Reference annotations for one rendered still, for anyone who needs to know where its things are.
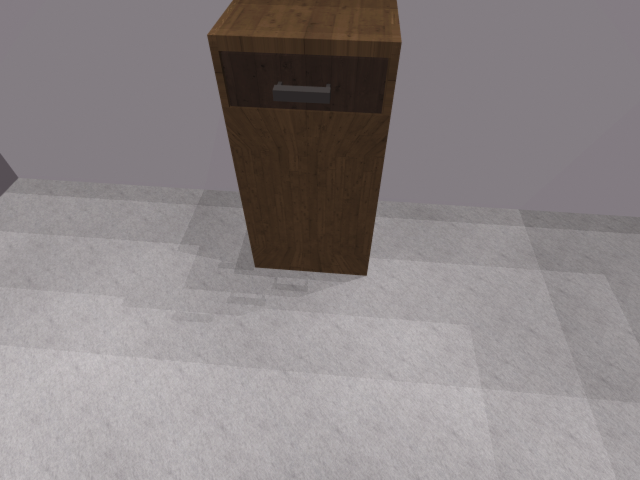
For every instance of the drawer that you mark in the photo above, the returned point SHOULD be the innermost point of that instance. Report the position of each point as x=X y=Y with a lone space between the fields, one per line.
x=357 y=83

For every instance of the cabinet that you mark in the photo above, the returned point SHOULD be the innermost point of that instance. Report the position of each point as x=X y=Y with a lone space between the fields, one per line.
x=309 y=180

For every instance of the handle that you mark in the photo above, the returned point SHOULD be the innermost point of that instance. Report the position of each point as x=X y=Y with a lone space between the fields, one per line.
x=305 y=94

